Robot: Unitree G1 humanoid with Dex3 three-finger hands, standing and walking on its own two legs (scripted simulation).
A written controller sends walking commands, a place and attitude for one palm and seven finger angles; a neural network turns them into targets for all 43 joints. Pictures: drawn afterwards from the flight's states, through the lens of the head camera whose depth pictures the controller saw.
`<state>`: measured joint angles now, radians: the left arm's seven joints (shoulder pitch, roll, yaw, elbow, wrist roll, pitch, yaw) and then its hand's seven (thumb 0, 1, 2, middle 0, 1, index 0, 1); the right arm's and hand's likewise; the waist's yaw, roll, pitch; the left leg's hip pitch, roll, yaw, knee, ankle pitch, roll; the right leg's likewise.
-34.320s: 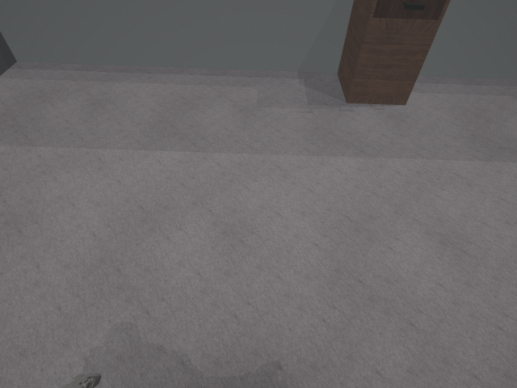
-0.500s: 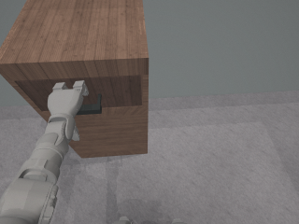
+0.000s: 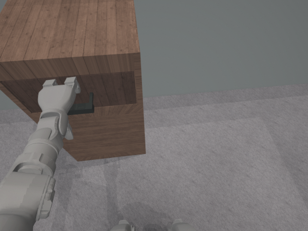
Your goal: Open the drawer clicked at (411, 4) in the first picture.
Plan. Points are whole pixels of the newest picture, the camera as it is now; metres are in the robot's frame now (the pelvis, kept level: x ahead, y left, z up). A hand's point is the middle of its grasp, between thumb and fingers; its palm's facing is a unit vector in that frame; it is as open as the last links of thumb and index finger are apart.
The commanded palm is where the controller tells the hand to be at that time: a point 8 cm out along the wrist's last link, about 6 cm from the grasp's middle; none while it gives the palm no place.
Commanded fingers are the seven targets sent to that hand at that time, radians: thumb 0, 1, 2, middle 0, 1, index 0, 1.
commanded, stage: re-aim the fingers above the handle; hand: left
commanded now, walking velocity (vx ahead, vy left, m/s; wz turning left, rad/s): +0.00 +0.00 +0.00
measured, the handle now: (77, 103) +0.52 +0.23 -0.06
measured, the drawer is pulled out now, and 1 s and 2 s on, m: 0.00 0.00 0.00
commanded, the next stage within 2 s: lower the fingers behind the handle in 1.42 s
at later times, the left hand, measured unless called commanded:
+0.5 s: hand (70, 106) +0.47 +0.23 +0.00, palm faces -0.04 -0.07 -1.00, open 13.8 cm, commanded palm +0.46 +0.22 +0.05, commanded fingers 0.00 -0.50 0.30 -0.30 -1.20 -0.30 -1.20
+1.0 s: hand (68, 108) +0.46 +0.23 +0.00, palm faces -0.05 -0.05 -1.00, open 13.8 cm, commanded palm +0.45 +0.23 +0.06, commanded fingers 0.00 -0.50 0.30 -0.30 -1.20 -0.30 -1.20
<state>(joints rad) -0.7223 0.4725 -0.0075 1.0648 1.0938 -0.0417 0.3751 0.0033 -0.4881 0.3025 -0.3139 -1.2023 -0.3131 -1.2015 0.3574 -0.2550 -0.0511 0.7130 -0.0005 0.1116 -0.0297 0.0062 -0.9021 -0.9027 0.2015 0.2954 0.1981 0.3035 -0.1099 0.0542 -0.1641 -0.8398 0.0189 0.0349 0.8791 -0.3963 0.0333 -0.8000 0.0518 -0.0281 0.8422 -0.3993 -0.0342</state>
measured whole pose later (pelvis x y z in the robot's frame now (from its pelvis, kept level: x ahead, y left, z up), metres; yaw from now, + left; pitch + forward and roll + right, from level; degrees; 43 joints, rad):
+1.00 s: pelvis +0.01 +0.02 +0.00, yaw +0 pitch +21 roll -2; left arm -0.70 0.43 -0.04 1.02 1.10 -0.04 0.40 0.00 -0.49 0.30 -0.32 -1.20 -0.31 -1.20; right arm 0.35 -0.24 -0.06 0.72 -0.01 0.10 -0.02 0.01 -0.90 -0.90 0.20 0.30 0.20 0.30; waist -0.10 0.05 -0.17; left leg -0.84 0.01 0.04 0.89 -0.41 0.05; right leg -0.79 0.04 -0.03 0.83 -0.41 -0.02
